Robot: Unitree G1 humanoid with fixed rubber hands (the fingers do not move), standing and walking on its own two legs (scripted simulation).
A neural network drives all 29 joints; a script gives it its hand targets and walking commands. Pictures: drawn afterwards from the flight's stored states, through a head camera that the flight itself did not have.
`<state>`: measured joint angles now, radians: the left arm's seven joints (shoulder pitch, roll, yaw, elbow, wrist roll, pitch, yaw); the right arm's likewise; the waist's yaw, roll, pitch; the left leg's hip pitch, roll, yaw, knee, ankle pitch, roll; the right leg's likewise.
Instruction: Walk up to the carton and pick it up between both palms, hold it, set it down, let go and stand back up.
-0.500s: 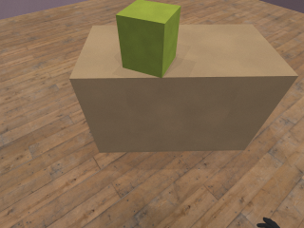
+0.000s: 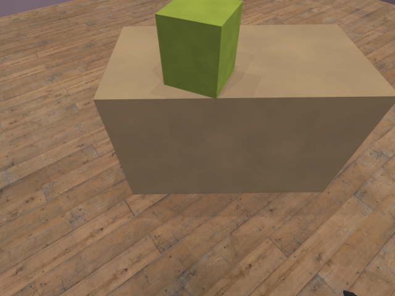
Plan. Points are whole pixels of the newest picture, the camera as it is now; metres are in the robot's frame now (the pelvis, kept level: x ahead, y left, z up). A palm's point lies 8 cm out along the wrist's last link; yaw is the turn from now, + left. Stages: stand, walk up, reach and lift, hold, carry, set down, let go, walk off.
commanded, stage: walk up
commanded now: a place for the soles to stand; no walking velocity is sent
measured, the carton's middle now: (200, 46) +0.87 -0.02 +0.05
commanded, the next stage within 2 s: none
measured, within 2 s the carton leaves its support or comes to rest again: neither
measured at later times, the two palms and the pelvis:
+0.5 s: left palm out of the picture +0.05 +0.36 -0.09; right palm out of the picture +0.03 -0.31 -0.07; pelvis -0.01 +0.02 +0.02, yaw +0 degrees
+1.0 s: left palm (58, 283) +0.16 +0.28 -0.07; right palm (380, 288) +0.15 -0.37 -0.10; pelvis +0.09 -0.05 +0.01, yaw -1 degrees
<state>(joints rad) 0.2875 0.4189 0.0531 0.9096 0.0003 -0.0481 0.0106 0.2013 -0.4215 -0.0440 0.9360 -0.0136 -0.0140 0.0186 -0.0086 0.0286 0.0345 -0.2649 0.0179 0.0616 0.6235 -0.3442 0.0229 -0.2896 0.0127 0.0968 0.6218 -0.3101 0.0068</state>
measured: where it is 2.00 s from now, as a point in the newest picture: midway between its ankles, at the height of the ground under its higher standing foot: (212, 272)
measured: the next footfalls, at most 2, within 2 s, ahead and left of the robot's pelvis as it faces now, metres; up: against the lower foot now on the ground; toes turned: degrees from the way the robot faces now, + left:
right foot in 0.84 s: +0.17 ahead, -0.15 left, +0.00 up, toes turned +1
left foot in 1.22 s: +0.26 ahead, +0.08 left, +0.00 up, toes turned +1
